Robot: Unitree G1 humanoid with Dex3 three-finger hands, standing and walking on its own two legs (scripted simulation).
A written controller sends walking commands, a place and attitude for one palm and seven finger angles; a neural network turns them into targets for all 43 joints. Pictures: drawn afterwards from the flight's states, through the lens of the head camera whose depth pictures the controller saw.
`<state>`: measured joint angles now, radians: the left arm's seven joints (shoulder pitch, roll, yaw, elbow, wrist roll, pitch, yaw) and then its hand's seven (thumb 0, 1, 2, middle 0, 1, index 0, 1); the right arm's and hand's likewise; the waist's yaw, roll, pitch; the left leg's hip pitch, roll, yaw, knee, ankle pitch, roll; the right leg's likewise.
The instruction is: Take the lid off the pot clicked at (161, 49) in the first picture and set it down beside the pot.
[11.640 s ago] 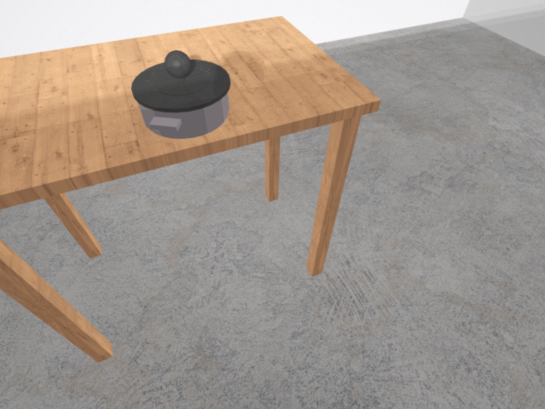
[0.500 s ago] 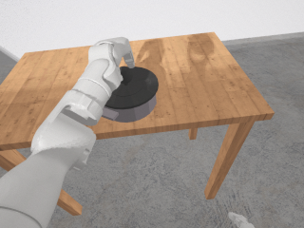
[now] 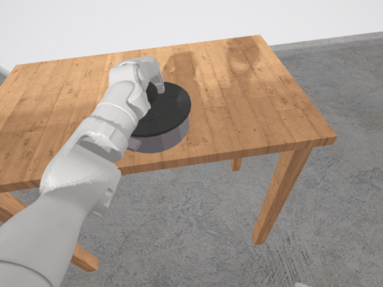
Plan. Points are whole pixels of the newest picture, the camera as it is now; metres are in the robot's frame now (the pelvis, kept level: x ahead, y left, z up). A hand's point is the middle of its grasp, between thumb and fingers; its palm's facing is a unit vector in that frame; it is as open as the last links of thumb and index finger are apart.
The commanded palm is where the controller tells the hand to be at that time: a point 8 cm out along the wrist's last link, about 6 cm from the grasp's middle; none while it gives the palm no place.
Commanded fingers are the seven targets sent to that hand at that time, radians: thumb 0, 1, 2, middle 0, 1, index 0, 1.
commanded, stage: lower the open fingers around the knob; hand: left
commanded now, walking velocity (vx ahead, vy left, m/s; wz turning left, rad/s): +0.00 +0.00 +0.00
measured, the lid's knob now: (146, 92) +0.50 +0.09 +0.17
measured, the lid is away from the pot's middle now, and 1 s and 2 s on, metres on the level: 0.00 0.01 0.01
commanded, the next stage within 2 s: close the fingers and squeeze the knob in 0.08 s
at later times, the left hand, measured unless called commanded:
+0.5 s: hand (143, 97) +0.46 +0.09 +0.18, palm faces -0.36 -0.10 -0.93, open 9.7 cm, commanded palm +0.45 +0.10 +0.24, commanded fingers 0.00 -0.00 1.08 -0.59 -0.81 -0.59 -0.81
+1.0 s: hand (144, 98) +0.46 +0.09 +0.18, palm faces -0.34 -0.09 -0.93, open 7.6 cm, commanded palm +0.45 +0.10 +0.24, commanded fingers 0.00 0.33 0.85 -0.73 -1.00 -0.73 -1.00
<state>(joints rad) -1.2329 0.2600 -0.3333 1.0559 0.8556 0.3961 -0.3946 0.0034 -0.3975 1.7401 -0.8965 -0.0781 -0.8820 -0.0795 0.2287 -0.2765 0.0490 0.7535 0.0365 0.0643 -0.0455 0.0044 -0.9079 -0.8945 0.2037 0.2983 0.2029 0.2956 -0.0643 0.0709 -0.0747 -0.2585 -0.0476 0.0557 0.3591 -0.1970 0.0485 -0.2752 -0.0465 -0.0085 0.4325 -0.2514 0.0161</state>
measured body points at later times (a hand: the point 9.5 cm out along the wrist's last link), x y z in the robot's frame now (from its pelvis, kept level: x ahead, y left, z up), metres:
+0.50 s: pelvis +0.00 +0.00 +0.00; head +0.02 -0.04 +0.45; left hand +0.48 +0.09 +0.23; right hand +0.12 -0.25 -0.14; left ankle -0.01 +0.09 -0.74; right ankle -0.02 -0.13 -0.74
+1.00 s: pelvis +0.00 +0.00 +0.00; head +0.01 -0.04 +0.45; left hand +0.47 +0.09 +0.23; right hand +0.11 -0.25 -0.14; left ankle -0.01 +0.09 -0.74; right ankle -0.02 -0.13 -0.74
